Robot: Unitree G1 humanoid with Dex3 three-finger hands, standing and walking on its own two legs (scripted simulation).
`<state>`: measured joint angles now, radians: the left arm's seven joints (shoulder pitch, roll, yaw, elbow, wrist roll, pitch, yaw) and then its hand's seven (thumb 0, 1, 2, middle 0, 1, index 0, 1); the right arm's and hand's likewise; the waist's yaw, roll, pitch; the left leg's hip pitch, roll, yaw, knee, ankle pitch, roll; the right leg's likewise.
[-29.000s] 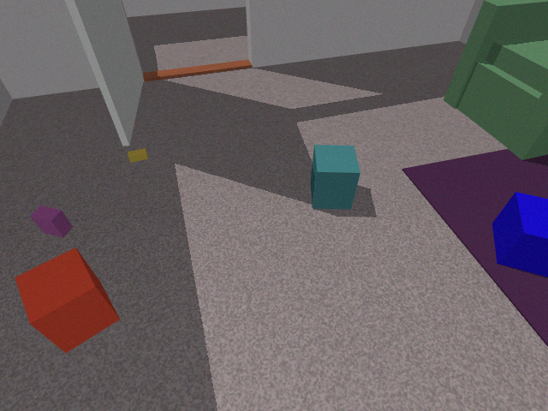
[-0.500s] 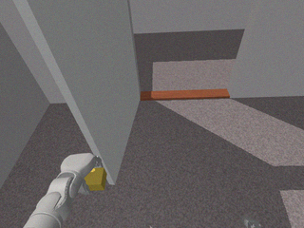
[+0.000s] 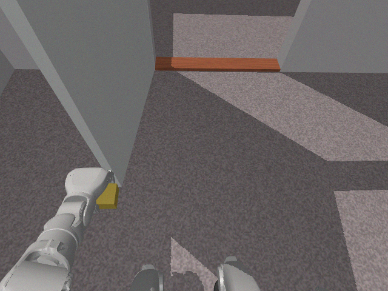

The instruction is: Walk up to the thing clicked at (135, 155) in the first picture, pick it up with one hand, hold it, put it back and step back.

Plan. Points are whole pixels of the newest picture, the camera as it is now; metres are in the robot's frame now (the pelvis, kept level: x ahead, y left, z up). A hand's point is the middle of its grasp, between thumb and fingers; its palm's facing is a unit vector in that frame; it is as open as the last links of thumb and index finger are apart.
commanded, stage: crouch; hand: left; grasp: from above
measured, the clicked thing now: (96, 196) +0.38 +0.23 -0.13
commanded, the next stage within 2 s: lower in 1.48 s
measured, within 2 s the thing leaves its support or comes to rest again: neither
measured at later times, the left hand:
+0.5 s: hand (112, 207) +0.42 +0.25 -0.34, palm faces -0.45 -0.01 -0.89, open 8.1 cm
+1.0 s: hand (118, 209) +0.44 +0.25 -0.45, palm faces -0.46 -0.02 -0.89, open 8.0 cm
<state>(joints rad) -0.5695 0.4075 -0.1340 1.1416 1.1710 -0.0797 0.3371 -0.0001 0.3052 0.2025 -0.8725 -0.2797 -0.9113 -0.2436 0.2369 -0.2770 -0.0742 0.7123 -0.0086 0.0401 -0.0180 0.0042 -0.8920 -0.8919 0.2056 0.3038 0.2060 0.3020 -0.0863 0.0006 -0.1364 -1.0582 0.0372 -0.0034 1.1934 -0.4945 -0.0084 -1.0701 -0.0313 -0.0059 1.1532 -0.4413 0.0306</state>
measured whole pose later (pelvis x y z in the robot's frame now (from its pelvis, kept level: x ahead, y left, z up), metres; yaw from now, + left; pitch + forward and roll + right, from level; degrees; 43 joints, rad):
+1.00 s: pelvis -0.04 +0.00 -0.29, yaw -3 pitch +37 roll -6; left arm -0.99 0.70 0.08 1.42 1.26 -0.18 0.35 0.00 0.31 0.17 -0.89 -0.25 -0.93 -0.21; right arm 0.17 -0.27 0.00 0.74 -0.13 -0.06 0.12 0.00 -0.90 -0.90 0.21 0.30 0.21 0.30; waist -0.24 0.00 -0.08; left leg -2.18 0.01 -0.10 2.24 -0.71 0.00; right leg -2.15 -0.03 -0.03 2.14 -0.64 0.04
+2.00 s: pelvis -0.04 +0.01 -0.36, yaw -7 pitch +33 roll -10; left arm -1.08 0.90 0.14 1.57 1.34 -0.25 0.43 0.00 0.29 0.19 -0.92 -0.24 -0.96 -0.19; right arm 0.16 -0.30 0.14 0.70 -0.19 -0.08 0.16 0.00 -0.91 -0.90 0.21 0.30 0.21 0.30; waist -0.33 -0.05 0.05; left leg -2.35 -0.01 -0.17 2.48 -0.71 -0.01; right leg -2.30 -0.02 -0.07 2.33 -0.62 0.06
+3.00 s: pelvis -0.05 +0.02 -0.37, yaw -11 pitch +29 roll -15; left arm -1.10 1.06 0.16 1.72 1.36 -0.23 0.55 0.00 0.29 0.19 -0.91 -0.24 -0.95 -0.20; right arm 0.13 -0.34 0.28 0.64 -0.26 -0.18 0.23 0.00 -0.90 -0.90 0.21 0.30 0.21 0.30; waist -0.41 -0.13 0.16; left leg -2.36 0.00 -0.23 2.57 -0.74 0.02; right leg -2.27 0.01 -0.12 2.35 -0.61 0.08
